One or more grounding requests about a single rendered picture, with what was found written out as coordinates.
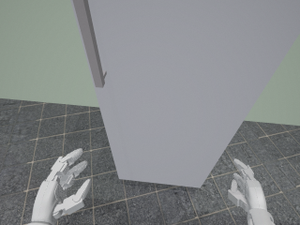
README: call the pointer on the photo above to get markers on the robot right hand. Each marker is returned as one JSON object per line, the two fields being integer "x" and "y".
{"x": 251, "y": 195}

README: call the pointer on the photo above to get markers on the fridge door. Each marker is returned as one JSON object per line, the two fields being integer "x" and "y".
{"x": 182, "y": 76}

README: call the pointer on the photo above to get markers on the handle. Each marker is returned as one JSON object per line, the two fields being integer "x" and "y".
{"x": 89, "y": 39}

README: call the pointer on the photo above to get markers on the robot right forearm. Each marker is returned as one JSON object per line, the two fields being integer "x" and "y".
{"x": 258, "y": 216}

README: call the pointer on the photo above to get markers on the robot left hand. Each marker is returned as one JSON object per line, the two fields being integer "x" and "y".
{"x": 54, "y": 189}

